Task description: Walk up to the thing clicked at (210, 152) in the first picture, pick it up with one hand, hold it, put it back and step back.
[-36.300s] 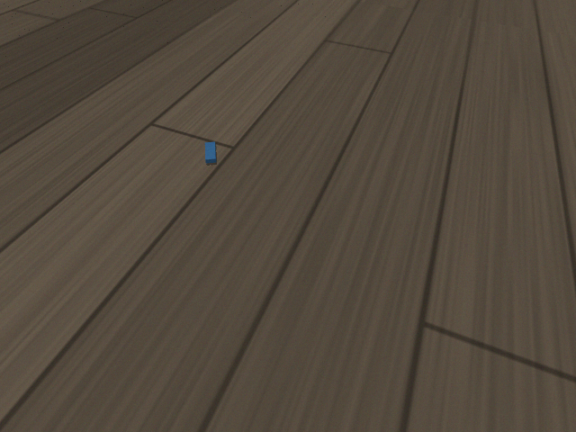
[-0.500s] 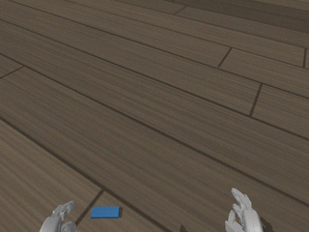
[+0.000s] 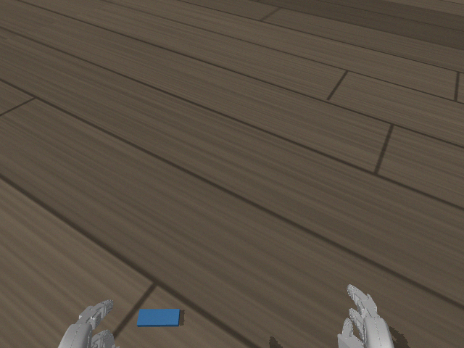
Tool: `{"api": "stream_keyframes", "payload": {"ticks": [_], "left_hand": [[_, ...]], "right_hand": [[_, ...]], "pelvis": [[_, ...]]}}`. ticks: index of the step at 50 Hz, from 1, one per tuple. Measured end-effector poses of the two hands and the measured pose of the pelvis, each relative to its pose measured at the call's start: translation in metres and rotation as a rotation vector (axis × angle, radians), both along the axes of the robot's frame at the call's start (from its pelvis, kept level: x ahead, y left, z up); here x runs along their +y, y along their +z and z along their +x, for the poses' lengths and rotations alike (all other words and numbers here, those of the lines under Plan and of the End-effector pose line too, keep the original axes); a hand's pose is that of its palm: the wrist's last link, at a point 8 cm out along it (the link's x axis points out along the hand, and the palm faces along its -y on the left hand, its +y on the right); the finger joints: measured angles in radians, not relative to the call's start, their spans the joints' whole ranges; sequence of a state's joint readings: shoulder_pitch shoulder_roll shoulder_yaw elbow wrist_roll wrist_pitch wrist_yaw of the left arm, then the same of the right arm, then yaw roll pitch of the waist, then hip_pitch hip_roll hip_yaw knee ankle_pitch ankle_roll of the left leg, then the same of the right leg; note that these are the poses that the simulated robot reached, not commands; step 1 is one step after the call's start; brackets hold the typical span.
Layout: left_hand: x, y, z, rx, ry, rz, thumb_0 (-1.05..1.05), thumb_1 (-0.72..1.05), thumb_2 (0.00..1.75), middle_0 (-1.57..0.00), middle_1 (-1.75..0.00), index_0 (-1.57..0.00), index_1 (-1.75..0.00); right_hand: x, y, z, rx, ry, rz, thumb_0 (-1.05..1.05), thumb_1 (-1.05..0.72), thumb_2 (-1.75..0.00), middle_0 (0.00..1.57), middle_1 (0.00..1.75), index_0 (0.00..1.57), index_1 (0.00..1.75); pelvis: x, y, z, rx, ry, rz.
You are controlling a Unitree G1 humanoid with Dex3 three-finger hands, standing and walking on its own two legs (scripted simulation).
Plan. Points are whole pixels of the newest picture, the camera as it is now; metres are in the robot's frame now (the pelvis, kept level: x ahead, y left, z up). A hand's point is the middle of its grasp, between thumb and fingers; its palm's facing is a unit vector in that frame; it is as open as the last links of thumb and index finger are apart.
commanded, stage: home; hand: left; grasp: from above
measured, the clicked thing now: (159, 317) +0.40 +0.24 -0.70
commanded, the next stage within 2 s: stand in 0.34 s
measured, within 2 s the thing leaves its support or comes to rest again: neither
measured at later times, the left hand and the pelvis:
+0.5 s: hand (115, 347) +0.17 +0.19 -0.06, palm faces +0.02 -0.96 -0.27, open 7.4 cm; pelvis +0.00 +0.00 +0.01, yaw +0 degrees
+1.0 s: hand out of the picture +0.03 +0.23 -0.11, palm faces +0.05 -0.95 -0.32, open 7.4 cm; pelvis +0.01 +0.00 +0.06, yaw +2 degrees
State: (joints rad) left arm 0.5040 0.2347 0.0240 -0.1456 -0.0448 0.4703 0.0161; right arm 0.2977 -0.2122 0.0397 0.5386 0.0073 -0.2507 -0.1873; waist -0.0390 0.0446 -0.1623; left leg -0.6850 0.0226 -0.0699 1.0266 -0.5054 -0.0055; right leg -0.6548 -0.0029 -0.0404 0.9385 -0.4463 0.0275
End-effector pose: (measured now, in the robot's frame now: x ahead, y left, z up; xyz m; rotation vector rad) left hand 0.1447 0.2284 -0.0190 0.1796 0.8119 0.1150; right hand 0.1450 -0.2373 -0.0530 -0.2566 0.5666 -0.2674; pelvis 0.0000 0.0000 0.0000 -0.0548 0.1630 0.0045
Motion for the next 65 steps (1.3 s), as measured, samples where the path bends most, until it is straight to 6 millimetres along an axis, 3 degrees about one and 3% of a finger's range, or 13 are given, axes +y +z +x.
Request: {"api": "stream_keyframes", "payload": {"ticks": [22, 26, 30, 36, 42, 47, 53, 65], "left_hand": [[-0.001, 0.001, 0.008, -0.007, 0.001, 0.004, 0.02, 0.91, 0.9, -0.2, -0.3, -0.2, -0.3], [0.01, -0.019, 0.013, -0.03, -0.028, 0.088, 0.01, 0.9, 0.9, -0.21, -0.3, -0.2, -0.3], [0.028, -0.035, -0.002, 0.051, -0.004, 0.12, 0.01, 0.91, 0.9, -0.21, -0.3, -0.21, -0.3], [0.047, -0.05, -0.044, 0.222, 0.062, 0.133, 0.01, 0.91, 0.9, -0.2, -0.3, -0.2, -0.3], [0.049, -0.055, -0.088, 0.372, 0.117, 0.117, 0.01, 0.91, 0.9, -0.2, -0.3, -0.2, -0.3], [0.045, -0.054, -0.111, 0.457, 0.143, 0.101, 0.01, 0.91, 0.9, -0.2, -0.3, -0.2, -0.3], [0.043, -0.051, -0.12, 0.491, 0.155, 0.094, 0.01, 0.91, 0.9, -0.21, -0.3, -0.2, -0.3], [0.051, -0.042, -0.108, 0.461, 0.153, 0.111, 0.01, 0.91, 0.9, -0.21, -0.3, -0.2, -0.3]], "right_hand": [[-0.002, -0.001, 0.01, 0.008, 0.003, 0.002, 0.01, -0.9, -0.9, 0.2, 0.3, 0.2, 0.3], [-0.008, -0.017, 0.005, 0.226, 0.139, -0.046, 0.01, -0.9, -0.9, 0.2, 0.3, 0.2, 0.3], [-0.022, -0.022, -0.009, 0.371, 0.138, -0.021, 0.01, -0.9, -0.9, 0.2, 0.3, 0.2, 0.3], [-0.038, -0.019, -0.035, 0.486, 0.07, -0.003, 0.01, -0.9, -0.9, 0.2, 0.3, 0.2, 0.3], [-0.041, -0.019, -0.057, 0.592, 0.032, 0.016, 0.01, -0.91, -0.9, 0.2, 0.3, 0.2, 0.3], [-0.038, -0.017, -0.067, 0.641, 0.014, 0.037, 0.01, -0.91, -0.9, 0.2, 0.3, 0.2, 0.3], [-0.035, -0.016, -0.071, 0.666, 0.006, 0.051, 0.01, -0.91, -0.9, 0.2, 0.3, 0.2, 0.3], [-0.041, -0.011, -0.074, 0.663, 0.001, 0.05, 0.0, -0.91, -0.9, 0.2, 0.3, 0.2, 0.3]], "pelvis": [[-0.002, 0.0, 0.008, 0.009, 0.001, 0.002], [-0.003, 0.009, 0.001, -0.08, 0.002, 0.028], [-0.003, 0.019, -0.002, -0.125, 0.002, 0.049], [-0.003, 0.032, 0.001, -0.16, 0.007, 0.047], [-0.005, 0.045, 0.005, -0.187, 0.018, 0.047], [-0.005, 0.054, 0.007, -0.208, 0.023, 0.047], [-0.005, 0.06, 0.007, -0.229, 0.025, 0.049], [-0.006, 0.065, 0.003, -0.245, 0.025, 0.053]]}}
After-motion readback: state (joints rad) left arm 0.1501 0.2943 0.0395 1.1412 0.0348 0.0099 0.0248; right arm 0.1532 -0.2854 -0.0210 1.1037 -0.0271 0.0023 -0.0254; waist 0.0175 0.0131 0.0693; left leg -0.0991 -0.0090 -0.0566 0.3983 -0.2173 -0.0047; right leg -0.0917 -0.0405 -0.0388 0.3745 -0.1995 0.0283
